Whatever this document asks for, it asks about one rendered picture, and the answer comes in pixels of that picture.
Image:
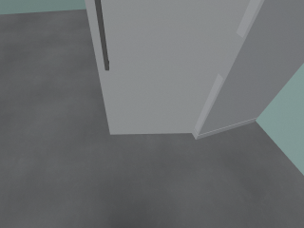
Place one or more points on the fridge door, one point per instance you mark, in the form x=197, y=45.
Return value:
x=164, y=57

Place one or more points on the handle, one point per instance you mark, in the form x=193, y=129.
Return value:
x=99, y=12

